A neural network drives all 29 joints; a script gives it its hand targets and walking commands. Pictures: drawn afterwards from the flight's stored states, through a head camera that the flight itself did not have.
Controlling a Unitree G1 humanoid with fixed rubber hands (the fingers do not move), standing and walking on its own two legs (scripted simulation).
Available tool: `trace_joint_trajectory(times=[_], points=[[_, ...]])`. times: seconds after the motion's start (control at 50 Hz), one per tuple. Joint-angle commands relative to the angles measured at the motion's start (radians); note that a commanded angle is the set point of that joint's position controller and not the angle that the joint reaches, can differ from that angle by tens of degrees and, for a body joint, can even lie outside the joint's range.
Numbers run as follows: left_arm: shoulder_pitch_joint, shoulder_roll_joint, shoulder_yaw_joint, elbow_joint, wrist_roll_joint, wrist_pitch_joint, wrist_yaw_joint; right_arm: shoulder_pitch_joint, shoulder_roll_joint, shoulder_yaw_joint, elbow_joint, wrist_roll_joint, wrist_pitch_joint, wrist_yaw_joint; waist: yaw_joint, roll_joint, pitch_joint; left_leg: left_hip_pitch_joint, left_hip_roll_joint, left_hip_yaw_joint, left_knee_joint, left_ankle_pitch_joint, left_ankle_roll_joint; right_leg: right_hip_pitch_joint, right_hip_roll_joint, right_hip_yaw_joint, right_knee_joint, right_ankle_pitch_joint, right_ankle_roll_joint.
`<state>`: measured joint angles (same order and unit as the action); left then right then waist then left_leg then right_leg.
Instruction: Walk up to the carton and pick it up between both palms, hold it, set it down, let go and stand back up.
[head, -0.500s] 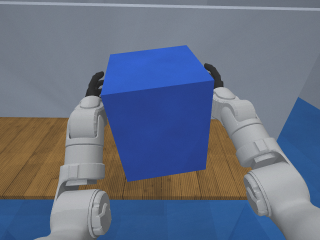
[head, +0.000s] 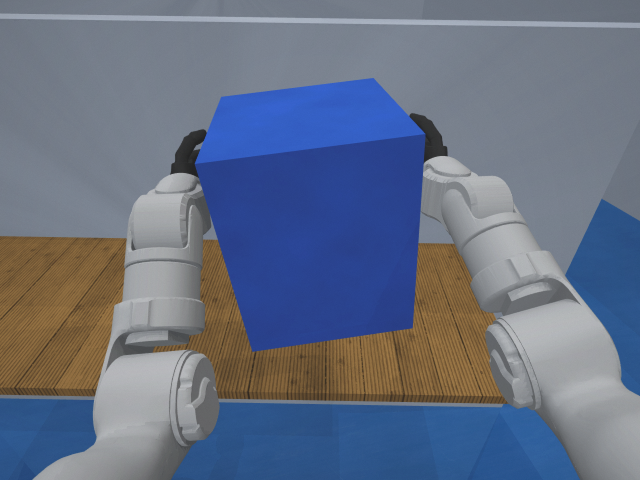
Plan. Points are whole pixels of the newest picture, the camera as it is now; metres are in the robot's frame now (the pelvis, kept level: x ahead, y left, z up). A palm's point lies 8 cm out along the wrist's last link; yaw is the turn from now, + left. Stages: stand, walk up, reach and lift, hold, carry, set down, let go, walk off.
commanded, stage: reach and lift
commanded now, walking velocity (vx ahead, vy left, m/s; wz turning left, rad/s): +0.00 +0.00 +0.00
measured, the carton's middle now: (314, 210) +0.39 +0.00 +0.23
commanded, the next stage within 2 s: hold in 0.14 s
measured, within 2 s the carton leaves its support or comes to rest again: neither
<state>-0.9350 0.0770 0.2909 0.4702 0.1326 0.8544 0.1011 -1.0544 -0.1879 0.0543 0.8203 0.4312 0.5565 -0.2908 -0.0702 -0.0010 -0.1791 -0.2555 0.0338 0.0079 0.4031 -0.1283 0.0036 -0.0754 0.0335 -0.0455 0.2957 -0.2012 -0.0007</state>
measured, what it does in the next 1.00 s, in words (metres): stands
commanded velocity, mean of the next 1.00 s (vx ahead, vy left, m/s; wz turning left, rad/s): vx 0.00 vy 0.00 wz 0.00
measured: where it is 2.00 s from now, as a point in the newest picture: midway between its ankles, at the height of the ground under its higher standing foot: outside the picture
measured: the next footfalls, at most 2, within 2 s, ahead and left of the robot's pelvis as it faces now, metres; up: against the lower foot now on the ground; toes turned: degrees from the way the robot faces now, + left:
none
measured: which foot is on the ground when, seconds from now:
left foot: down 0.00-1.00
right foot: down 0.00-1.00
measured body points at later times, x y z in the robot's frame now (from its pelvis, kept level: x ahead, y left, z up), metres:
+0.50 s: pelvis +0.00 +0.00 +0.00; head -0.09 +0.03 +0.44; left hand +0.38 +0.15 +0.28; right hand +0.39 -0.14 +0.30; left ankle +0.06 +0.11 -0.75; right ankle -0.03 -0.11 -0.75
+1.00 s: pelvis +0.00 +0.00 +0.00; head -0.09 +0.02 +0.44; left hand +0.39 +0.15 +0.29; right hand +0.39 -0.14 +0.31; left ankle +0.06 +0.11 -0.75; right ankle -0.03 -0.11 -0.75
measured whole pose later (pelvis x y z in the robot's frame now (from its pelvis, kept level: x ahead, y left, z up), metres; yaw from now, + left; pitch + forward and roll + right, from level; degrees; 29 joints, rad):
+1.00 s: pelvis +0.00 +0.00 +0.00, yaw +0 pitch +0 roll -2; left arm -1.01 0.10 0.30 0.53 0.12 0.90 0.11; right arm -1.14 -0.22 0.08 0.88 0.47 0.64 -0.30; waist -0.06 0.01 -0.23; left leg -0.29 0.04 0.01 0.42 -0.13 0.01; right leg -0.11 0.04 -0.04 0.29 -0.19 0.00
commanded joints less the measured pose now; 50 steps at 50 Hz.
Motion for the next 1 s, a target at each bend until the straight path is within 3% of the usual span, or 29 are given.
trace_joint_trajectory(times=[0.0, 0.12, 0.26, 0.4, 0.48, 0.64, 0.74, 0.98], points=[[-0.947, -0.664, -0.379, -0.218, -0.183, -0.127, -0.129, -0.941, 0.765, 0.193, -0.377, 0.16, -0.005, 0.119, -0.01, 0.058, -0.444, 0.4, -0.05, -0.049, 0.022, 0.208, -0.032, -0.133, 0.048, 0.035, -0.055, 0.179, 0.086], [-0.964, -0.666, -0.379, -0.228, -0.194, -0.122, -0.121, -0.953, 0.752, 0.191, -0.37, 0.177, 0.004, 0.123, -0.011, 0.069, -0.465, 0.407, -0.045, -0.052, 0.031, 0.236, -0.042, -0.133, 0.055, 0.035, -0.05, 0.189, 0.082], [-0.92, -0.642, -0.425, -0.343, -0.228, -0.07, -0.107, -0.937, 0.738, 0.254, -0.497, 0.25, 0.049, 0.104, -0.018, 0.066, -0.53, 0.419, -0.051, -0.058, 0.065, 0.356, -0.047, -0.072, 0.065, 0.042, -0.025, 0.319, 0.091], [-0.957, -0.649, -0.38, -0.276, -0.189, -0.044, -0.124, -0.939, 0.725, 0.181, -0.389, 0.214, 0.078, 0.113, -0.009, 0.07, -0.376, 0.355, -0.041, -0.054, 0.014, 0.201, -0.042, -0.127, 0.057, 0.049, -0.054, 0.135, 0.074], [-1.015, -0.659, -0.381, -0.263, -0.201, -0.051, -0.122, -0.984, 0.738, 0.164, -0.37, 0.215, 0.08, 0.121, -0.004, 0.083, -0.41, 0.346, -0.038, -0.053, 0.016, 0.182, -0.044, -0.141, 0.057, 0.052, -0.053, 0.123, 0.069], [-1.01, -0.627, -0.313, -0.152, -0.181, -0.063, -0.125, -1.0, 0.726, 0.132, -0.291, 0.187, 0.081, 0.129, 0.012, 0.05, -0.408, 0.312, -0.039, -0.051, -0.006, 0.1, -0.023, -0.155, 0.05, 0.058, -0.066, 0.067, 0.066], [-1.012, -0.626, -0.298, -0.125, -0.181, -0.075, -0.13, -1.021, 0.719, 0.128, -0.293, 0.189, 0.071, 0.127, 0.01, 0.048, -0.435, 0.323, -0.041, -0.053, 0.004, 0.136, -0.025, -0.142, 0.051, 0.06, -0.065, 0.101, 0.066], [-1.012, -0.648, -0.342, -0.199, -0.21, -0.077, -0.127, -1.014, 0.724, 0.16, -0.369, 0.225, 0.069, 0.116, -0.011, 0.066, -0.475, 0.361, -0.047, -0.057, 0.034, 0.232, -0.04, -0.128, 0.055, 0.054, -0.054, 0.187, 0.076]])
